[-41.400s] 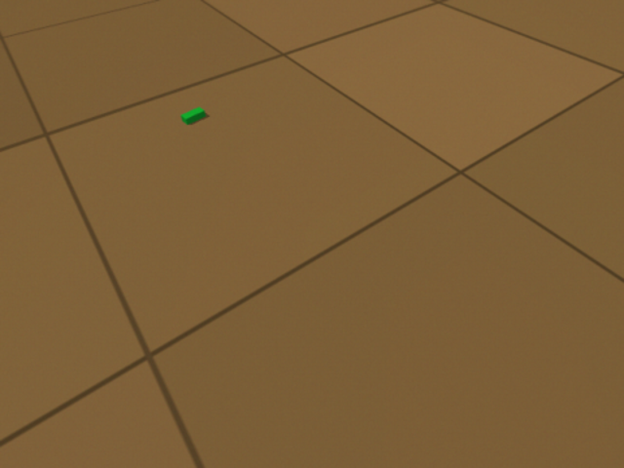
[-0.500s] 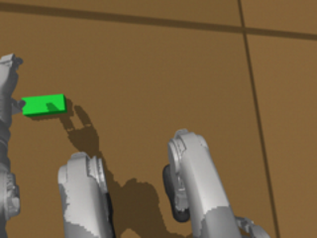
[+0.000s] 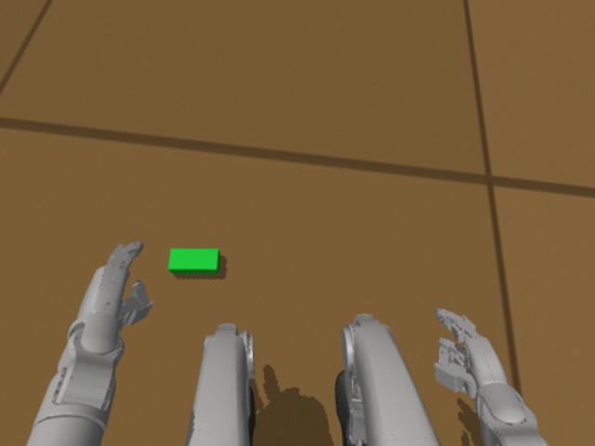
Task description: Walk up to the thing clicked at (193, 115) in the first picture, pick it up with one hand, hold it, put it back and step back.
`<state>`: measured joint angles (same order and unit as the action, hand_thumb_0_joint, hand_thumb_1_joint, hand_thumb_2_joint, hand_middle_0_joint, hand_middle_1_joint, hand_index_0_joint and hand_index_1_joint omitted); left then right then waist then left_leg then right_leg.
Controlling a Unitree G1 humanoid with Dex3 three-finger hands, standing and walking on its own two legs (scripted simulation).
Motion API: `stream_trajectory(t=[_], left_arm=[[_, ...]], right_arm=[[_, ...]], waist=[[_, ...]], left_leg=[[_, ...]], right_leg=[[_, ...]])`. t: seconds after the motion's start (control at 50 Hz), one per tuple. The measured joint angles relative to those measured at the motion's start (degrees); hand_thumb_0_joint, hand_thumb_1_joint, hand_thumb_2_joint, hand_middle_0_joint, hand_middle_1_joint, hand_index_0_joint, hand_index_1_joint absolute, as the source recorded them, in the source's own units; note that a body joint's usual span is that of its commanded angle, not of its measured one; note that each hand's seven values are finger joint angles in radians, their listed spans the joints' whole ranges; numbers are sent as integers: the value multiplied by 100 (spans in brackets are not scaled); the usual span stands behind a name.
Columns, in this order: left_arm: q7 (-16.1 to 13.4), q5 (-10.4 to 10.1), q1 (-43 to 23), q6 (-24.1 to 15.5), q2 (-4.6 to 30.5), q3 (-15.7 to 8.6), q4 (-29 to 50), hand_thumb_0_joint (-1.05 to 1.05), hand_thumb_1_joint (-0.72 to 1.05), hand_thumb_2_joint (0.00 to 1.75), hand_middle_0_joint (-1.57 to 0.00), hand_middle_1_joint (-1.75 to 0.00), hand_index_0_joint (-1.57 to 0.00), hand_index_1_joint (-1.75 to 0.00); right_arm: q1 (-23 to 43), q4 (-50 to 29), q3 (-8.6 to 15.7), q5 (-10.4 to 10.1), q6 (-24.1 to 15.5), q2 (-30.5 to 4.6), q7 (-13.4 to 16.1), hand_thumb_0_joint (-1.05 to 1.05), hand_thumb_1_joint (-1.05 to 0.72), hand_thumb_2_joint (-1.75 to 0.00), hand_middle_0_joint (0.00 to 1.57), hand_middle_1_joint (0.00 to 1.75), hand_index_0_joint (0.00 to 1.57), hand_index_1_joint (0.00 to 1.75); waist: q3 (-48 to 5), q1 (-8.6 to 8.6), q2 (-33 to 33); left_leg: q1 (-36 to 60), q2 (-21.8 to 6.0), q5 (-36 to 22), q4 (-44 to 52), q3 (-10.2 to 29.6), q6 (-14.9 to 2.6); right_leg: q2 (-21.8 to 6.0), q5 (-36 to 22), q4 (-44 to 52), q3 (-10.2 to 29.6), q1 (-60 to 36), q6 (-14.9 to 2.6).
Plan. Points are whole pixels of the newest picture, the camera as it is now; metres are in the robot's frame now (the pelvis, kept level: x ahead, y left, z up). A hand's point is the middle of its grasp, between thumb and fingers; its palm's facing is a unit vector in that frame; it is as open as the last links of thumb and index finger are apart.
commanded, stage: home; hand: left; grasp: from above
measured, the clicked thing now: (194, 261) +0.52 +0.24 -0.51
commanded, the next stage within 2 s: none
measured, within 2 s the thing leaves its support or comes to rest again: neither
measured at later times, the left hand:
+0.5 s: hand (102, 342) +0.24 +0.18 +0.11, palm faces +0.10 -0.97 -0.21, open 7.4 cm
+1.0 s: hand (74, 367) +0.22 +0.19 +0.13, palm faces +0.11 -0.97 -0.20, open 7.4 cm
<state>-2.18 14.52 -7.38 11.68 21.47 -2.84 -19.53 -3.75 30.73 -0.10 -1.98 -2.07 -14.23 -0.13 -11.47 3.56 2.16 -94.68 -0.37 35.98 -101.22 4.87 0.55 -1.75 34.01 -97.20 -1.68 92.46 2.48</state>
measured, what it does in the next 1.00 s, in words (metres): rises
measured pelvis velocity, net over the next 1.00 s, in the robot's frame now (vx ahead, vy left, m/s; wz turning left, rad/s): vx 0.07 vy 0.00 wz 0.05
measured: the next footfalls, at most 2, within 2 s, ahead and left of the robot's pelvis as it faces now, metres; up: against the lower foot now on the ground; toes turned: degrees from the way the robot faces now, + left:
none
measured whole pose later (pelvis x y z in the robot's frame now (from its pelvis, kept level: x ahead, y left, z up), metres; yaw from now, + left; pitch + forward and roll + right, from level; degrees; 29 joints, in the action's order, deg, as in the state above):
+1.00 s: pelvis +0.07 +0.00 +0.18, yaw +3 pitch +10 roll -3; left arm -0.8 -2.7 28.7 25.7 12.3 -2.1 7.5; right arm -15.6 30.6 -2.0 -0.3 -14.4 -12.5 10.5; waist -9.0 1.7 2.5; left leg -40.2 -1.3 28.3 -58.3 4.0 0.7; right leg -1.6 26.2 -53.9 -3.1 37.7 1.9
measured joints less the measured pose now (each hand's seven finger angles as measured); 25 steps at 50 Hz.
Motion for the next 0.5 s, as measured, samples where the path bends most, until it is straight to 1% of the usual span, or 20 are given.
stream_trajectory(t=[0.06, 0.1, 0.16, 0.24, 0.3, 0.36, 0.44, 0.5], left_arm=[[-42, -477, 409, 261, -153, 5, 342, 1, 89, 89, -21, -30, -21, -30], [-79, -735, 675, 423, -244, 7, 557, 1, 90, 89, -21, -30, -21, -30], [-137, -1053, 1035, 647, -385, -7, 821, 1, 90, 89, -21, -30, -21, -30], [-206, -1408, 1485, 916, -572, -63, 1123, 2, 90, 89, -20, -30, -21, -30], [-229, -1605, 1822, 1069, -692, -105, 1343, 2, 90, 90, -20, -30, -20, -30], [-231, -1742, 2184, 1186, -784, -125, 1611, 2, 90, 90, -20, -30, -20, -30], [-201, -1838, 2709, 1314, -868, -91, 2025, 2, 91, 90, -20, -30, -20, -30], [-161, -1861, 3098, 1381, -899, -39, 2347, 1, 91, 90, -20, -30, -20, -30]], right_arm=[[-50, -35, -59, -21, -89, 86, 118, 0, -91, -90, 21, 29, 20, 30], [-118, -47, -95, -36, -145, 136, 201, 0, -91, -90, 21, 30, 21, 30], [-275, -32, -154, -55, -237, 185, 332, 0, -91, -90, 21, 30, 21, 30], [-556, 13, -228, -64, -354, 218, 531, 1, -91, -90, 21, 30, 21, 30], [-785, 29, -266, -64, -459, 224, 697, 1, -91, -90, 21, 30, 21, 30], [-1010, 14, -276, -54, -571, 217, 837, 1, -91, -90, 21, 30, 21, 30], [-1266, -44, -251, -31, -704, 196, 976, 1, -91, -90, 21, 30, 21, 30], [-1392, -92, -224, -10, -787, 175, 1044, 1, -91, -90, 21, 30, 21, 30]], waist=[[19, 3, 1], [45, 7, -3], [81, 14, -10], [103, 33, -14], [119, 55, -5], [131, 71, 6], [131, 70, 37], [101, 52, 69]], left_leg=[[517, -18, -52, 419, -16, 16], [884, -36, -91, 714, -26, 24], [1453, -58, -165, 1186, -35, 39], [2237, -88, -284, 1840, -35, 54], [2823, -109, -382, 2329, -32, 63], [3390, -128, -478, 2798, -36, 66], [4104, -149, -601, 3379, -55, 61], [4561, -157, -681, 3749, -77, 52]], right_leg=[[2, -47, 398, -9, -501, -18], [9, -87, 685, -16, -858, -32], [17, -161, 1149, -34, -1421, -53], [33, -282, 1807, -68, -2209, -75], [46, -384, 2309, -97, -2804, -88], [58, -485, 2790, -116, -3379, -94], [72, -618, 3392, -125, -4101, -99], [77, -706, 3772, -121, -4561, -98]])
